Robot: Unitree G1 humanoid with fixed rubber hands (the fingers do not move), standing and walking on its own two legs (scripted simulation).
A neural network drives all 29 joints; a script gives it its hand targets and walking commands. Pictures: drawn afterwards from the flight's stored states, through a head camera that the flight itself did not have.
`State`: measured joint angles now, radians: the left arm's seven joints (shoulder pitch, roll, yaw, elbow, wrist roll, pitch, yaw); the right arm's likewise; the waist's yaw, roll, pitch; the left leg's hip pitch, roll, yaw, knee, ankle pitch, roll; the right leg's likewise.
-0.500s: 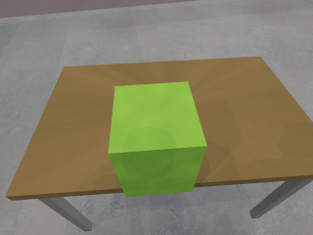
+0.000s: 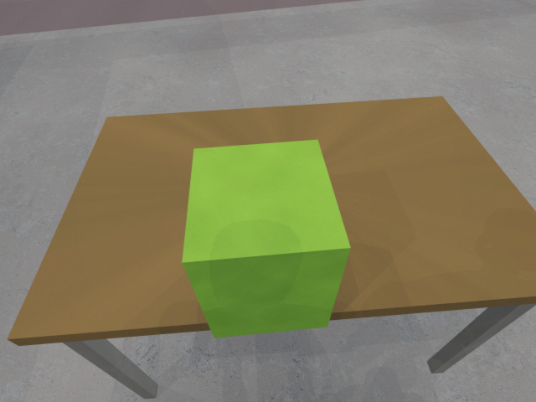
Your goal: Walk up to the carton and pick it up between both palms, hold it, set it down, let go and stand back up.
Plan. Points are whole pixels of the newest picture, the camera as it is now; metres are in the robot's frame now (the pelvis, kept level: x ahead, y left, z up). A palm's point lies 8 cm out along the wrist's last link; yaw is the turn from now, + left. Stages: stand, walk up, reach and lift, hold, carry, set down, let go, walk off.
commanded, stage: stand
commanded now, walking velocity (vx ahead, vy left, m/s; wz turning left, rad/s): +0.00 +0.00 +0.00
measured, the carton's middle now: (264, 242) +0.37 +0.03 +0.02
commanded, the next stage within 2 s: none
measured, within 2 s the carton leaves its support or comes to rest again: neither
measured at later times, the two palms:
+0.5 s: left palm out of the picture +0.02 +0.22 -0.15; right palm out of the picture -0.04 -0.21 -0.15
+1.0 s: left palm out of the picture +0.03 +0.23 -0.15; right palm out of the picture -0.04 -0.20 -0.15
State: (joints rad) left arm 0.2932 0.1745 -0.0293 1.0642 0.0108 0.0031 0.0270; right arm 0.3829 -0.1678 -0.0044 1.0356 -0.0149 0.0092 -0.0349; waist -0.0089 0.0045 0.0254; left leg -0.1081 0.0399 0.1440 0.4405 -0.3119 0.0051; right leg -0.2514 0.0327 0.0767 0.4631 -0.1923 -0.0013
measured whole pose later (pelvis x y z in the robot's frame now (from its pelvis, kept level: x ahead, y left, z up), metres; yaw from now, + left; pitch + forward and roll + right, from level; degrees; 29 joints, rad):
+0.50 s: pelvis +0.01 +0.00 +0.00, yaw -1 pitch -1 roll +0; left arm 0.28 0.16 -0.03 1.09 0.01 0.00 0.04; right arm 0.37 -0.14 -0.01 1.10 -0.01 0.00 -0.04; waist -0.01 0.00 0.02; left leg -0.09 0.04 0.16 0.44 -0.33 0.01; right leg -0.25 0.04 0.09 0.47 -0.21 0.00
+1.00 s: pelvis +0.02 +0.01 +0.00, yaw -1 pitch -1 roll +0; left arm 0.27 0.15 -0.03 1.10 0.01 0.00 0.05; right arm 0.37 -0.13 -0.02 1.13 -0.02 0.00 -0.04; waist -0.01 0.01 0.03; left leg -0.07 0.04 0.16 0.44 -0.35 0.01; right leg -0.23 0.03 0.09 0.48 -0.23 0.01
